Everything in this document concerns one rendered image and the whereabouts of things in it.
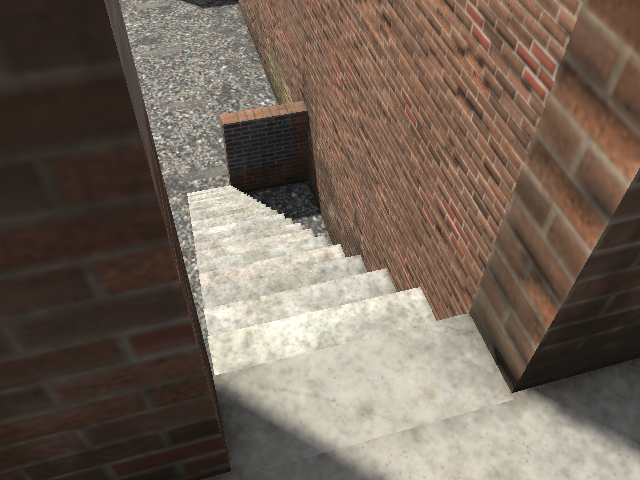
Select stairs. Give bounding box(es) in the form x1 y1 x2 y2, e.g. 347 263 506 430
187 185 437 375

